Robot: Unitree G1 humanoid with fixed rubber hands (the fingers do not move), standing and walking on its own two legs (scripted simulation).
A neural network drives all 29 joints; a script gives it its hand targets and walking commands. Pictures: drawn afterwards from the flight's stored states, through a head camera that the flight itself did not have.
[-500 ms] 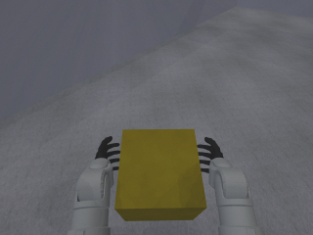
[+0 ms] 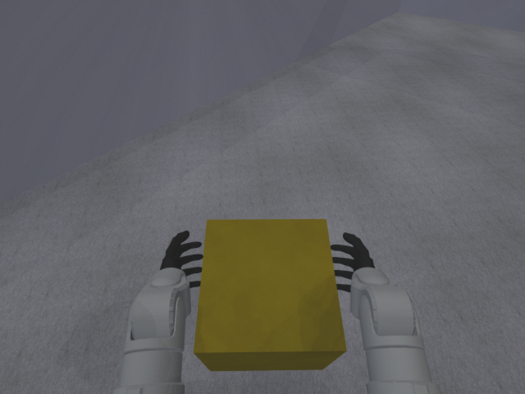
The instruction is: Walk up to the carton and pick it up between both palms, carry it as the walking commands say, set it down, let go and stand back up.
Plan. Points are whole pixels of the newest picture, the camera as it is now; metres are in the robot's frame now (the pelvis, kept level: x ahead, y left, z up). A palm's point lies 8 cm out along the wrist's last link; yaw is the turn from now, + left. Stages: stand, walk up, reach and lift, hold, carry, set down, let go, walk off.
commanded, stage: carry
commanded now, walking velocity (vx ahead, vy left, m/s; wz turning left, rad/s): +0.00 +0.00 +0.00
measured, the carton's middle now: (266, 297) +0.30 +0.00 -0.03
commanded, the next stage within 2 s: none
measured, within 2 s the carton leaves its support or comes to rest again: neither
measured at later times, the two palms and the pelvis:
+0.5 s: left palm (168, 271) +0.27 +0.15 +0.09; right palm (364, 276) +0.27 -0.13 +0.09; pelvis -0.01 +0.01 -0.01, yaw -3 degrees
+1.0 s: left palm (243, 353) +0.18 +0.04 +0.05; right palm out of the picture +0.05 -0.21 +0.03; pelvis -0.16 +0.04 -0.01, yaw -24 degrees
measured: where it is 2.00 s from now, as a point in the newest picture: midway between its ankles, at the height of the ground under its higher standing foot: outside the picture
